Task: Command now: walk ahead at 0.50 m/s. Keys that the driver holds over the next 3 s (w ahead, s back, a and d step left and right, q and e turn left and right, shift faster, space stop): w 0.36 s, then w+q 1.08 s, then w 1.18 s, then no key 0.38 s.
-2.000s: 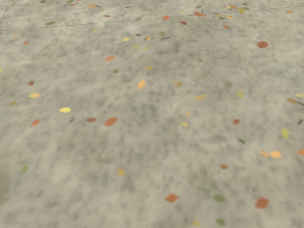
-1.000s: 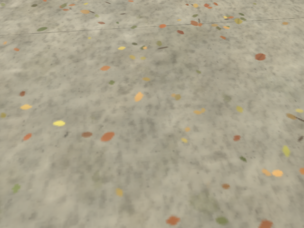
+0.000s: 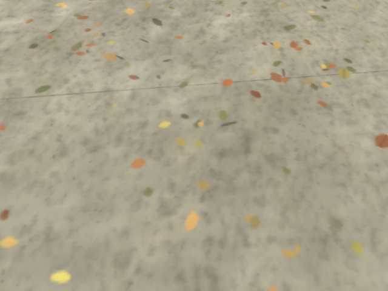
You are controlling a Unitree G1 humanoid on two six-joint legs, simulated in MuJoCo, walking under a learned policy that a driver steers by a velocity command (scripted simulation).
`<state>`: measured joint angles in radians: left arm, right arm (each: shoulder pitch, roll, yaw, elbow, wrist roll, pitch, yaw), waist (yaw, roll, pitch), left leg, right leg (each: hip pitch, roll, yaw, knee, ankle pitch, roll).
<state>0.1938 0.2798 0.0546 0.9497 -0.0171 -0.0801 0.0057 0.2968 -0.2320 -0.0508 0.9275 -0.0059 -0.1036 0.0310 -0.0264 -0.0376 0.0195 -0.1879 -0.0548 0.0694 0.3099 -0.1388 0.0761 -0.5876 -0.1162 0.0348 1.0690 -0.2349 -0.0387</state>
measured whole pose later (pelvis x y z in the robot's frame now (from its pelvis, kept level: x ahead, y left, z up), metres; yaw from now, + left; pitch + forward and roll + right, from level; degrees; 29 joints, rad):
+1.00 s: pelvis +0.56 +0.01 -0.02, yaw +18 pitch +1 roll +0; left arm 0.23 0.27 0.06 0.92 -0.02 -0.11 0.00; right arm 0.15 -0.27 -0.09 0.77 0.02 -0.06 0.04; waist 0.00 0.00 0.06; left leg -0.42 -0.08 0.04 0.57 -0.18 0.11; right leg -0.30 -0.04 0.00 1.22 -0.44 -0.01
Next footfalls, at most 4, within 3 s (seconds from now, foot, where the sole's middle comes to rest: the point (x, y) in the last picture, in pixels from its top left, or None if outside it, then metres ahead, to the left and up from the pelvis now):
0.34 right None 0.37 -0.16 -0.78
0.90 left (163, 249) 0.65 0.10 -0.78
1.38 right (185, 174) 0.98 0.02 -0.78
1.88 left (97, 166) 1.02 0.39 -0.78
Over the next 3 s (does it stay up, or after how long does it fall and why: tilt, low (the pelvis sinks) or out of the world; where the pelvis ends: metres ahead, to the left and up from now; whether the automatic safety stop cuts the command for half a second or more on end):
stays up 1.40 0.55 -0.02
